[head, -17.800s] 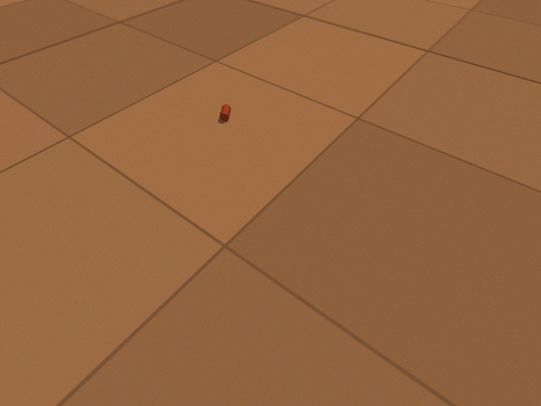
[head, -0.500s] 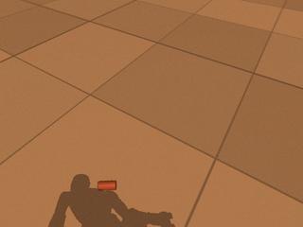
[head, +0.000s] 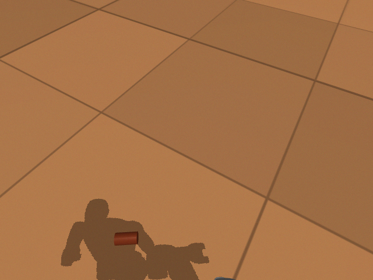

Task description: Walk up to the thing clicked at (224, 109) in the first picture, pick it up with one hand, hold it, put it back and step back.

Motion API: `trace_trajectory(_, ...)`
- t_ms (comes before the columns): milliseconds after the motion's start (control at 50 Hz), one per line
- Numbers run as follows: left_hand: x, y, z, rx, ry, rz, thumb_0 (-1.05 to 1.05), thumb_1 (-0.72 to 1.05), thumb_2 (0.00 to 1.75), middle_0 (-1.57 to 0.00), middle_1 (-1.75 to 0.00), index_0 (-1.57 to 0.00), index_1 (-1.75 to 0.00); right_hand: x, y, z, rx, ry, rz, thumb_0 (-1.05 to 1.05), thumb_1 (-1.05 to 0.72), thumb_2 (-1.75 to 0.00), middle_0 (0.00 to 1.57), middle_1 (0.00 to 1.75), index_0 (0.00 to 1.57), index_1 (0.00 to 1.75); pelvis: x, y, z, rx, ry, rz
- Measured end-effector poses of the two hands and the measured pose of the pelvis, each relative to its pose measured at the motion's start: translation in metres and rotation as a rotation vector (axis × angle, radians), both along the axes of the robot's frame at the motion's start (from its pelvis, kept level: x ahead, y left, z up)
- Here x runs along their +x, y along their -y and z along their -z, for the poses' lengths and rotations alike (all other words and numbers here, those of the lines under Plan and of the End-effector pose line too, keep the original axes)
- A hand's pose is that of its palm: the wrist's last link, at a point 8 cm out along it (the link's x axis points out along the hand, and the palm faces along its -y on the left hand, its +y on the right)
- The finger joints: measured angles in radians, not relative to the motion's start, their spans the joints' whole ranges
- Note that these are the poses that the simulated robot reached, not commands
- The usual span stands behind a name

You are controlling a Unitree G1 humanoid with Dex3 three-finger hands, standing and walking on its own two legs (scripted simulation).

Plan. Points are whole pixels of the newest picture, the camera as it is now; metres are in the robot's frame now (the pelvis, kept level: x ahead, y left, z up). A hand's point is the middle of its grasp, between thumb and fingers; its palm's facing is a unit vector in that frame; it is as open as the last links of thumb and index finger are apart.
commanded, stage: walk up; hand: left
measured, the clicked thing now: (126, 238) +0.41 +0.28 -0.73
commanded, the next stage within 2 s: stand in 1.90 s
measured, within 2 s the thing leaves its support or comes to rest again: neither
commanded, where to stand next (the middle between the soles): +0.02 -0.01 m, yaw +1 degrees
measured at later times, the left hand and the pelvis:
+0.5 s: hand out of the picture +0.07 +0.27 -0.15, palm faces +0.08 -0.95 -0.31, open 7.4 cm; pelvis -0.01 +0.00 +0.01, yaw +4 degrees
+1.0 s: hand out of the picture +0.04 +0.24 -0.13, palm faces +0.05 -0.94 -0.34, open 7.4 cm; pelvis -0.04 -0.02 +0.02, yaw +2 degrees
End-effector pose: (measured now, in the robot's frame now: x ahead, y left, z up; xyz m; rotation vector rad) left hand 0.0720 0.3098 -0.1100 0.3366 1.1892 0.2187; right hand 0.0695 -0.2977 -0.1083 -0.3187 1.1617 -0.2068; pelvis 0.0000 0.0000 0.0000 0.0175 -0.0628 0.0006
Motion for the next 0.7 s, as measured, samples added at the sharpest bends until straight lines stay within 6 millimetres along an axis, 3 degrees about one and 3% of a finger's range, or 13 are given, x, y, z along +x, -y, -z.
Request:
trace_trajectory(140,0.025,0.025,-0.012,0.002,0.056,0.021,0.00,0.90,0.89,-0.20,-0.30,-0.21,-0.30,0.027,0.009,0.011,0.013,-0.019,-0.034,0.01,-0.90,-0.90,0.21,0.30,0.20,0.30,-0.001,0.011,-0.003,0.006,-0.024,-0.024)
trace_trajectory(300,0.029,0.017,-0.006,-0.011,0.117,0.008,0.00,0.90,0.89,-0.20,-0.30,-0.21,-0.30,0.017,0.012,0.005,-0.043,-0.059,-0.085,0.00,-0.91,-0.90,0.21,0.30,0.20,0.30,-0.009,0.005,0.001,-0.016,-0.044,-0.066)
trace_trajectory(420,0.007,0.003,0.008,-0.052,0.072,-0.050,0.00,0.90,0.89,-0.20,-0.30,-0.21,-0.30,-0.003,0.005,-0.013,-0.081,-0.062,-0.085,0.01,-0.90,-0.90,0.21,0.30,0.20,0.30,-0.013,-0.002,-0.002,-0.009,-0.021,-0.069)
trace_trajectory(500,-0.011,-0.001,0.007,-0.062,0.036,-0.081,0.00,0.90,0.89,-0.20,-0.30,-0.20,-0.30,-0.002,0.007,-0.024,-0.096,-0.053,-0.097,0.01,-0.90,-0.90,0.21,0.30,0.20,0.30,-0.015,0.000,-0.008,-0.036,-0.030,-0.067)
trace_trajectory(620,-0.033,0.004,0.006,-0.020,-0.019,-0.068,0.00,0.90,0.89,-0.20,-0.30,-0.20,-0.30,0.012,0.017,-0.014,-0.073,-0.004,-0.083,0.01,-0.90,-0.90,0.21,0.30,0.20,0.30,-0.024,0.008,-0.004,-0.050,-0.013,-0.042)
trace_trajectory(700,-0.045,0.011,-0.002,-0.013,-0.025,-0.062,0.00,0.90,0.89,-0.20,-0.30,-0.20,-0.30,0.015,0.012,-0.009,-0.031,0.022,-0.078,0.01,-0.90,-0.90,0.21,0.30,0.20,0.30,-0.028,0.011,-0.007,-0.025,-0.009,-0.051)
